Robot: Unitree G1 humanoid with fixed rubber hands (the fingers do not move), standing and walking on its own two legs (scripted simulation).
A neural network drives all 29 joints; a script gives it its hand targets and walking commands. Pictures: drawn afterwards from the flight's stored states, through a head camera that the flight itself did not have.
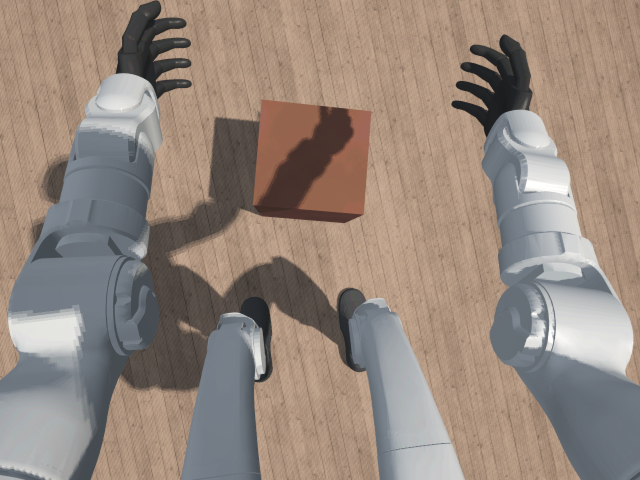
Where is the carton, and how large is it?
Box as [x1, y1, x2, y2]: [253, 100, 370, 222]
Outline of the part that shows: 262,100 253,205 260,214 264,216 345,222 363,214 370,111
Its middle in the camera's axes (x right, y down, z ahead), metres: -0.02 -0.15 +0.86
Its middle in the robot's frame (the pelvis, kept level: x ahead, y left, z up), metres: +0.51 -0.05 -0.52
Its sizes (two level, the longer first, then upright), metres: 0.210 0.200 0.250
